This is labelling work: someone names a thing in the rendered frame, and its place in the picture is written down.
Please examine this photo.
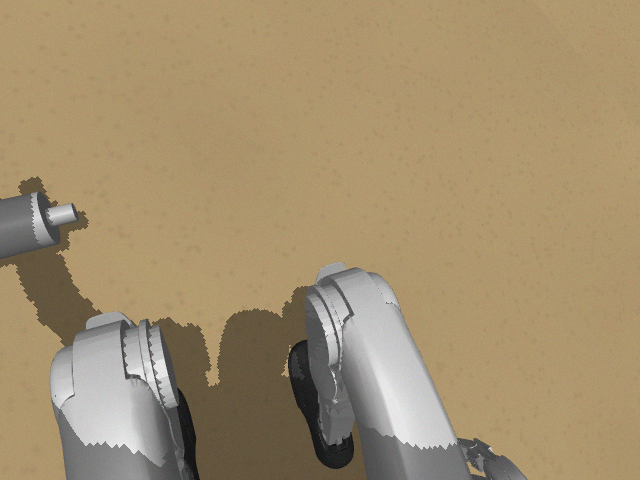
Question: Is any bottle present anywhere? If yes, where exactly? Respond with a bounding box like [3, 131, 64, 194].
[0, 191, 79, 259]

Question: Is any right robot foot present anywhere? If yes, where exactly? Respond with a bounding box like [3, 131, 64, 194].
[288, 340, 354, 469]

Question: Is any left robot foot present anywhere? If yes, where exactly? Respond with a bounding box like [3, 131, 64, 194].
[176, 387, 200, 480]

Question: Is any right robot hand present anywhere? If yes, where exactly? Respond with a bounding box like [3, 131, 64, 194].
[457, 438, 528, 480]

